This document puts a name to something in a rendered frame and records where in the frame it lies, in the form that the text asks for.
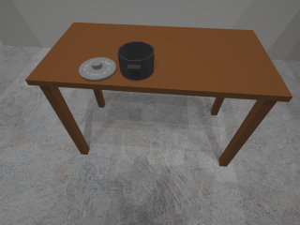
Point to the pot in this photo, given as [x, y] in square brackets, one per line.
[136, 60]

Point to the table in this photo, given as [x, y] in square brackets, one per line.
[188, 61]

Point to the knob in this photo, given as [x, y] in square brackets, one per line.
[96, 64]

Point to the lid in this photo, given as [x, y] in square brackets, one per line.
[97, 74]

